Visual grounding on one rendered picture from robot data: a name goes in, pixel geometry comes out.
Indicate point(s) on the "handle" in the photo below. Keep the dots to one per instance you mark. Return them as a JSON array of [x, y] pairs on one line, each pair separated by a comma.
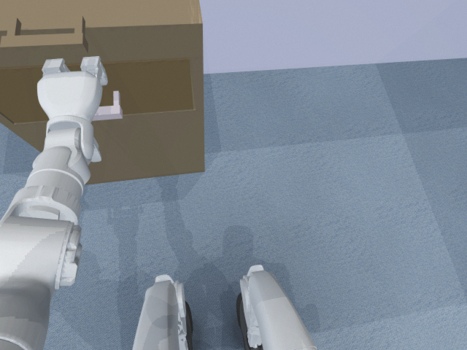
[[110, 112], [44, 45]]

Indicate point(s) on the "robot left thigh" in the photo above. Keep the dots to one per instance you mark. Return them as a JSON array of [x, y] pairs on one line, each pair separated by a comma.
[[163, 307]]

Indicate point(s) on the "robot left shin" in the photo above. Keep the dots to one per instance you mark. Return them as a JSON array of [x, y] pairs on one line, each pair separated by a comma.
[[182, 331]]

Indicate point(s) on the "left robot upper arm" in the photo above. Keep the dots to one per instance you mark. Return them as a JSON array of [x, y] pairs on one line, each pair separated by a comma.
[[37, 257]]

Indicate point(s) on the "left robot forearm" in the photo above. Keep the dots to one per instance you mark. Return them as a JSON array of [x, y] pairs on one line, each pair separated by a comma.
[[54, 187]]

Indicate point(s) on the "cabinet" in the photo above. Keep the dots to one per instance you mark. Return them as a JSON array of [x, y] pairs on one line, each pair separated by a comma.
[[138, 146]]

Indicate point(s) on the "left robot hand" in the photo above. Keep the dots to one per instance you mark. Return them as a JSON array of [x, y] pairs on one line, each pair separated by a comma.
[[76, 93]]

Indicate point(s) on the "drawer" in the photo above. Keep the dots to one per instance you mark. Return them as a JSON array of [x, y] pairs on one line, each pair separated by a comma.
[[151, 85]]

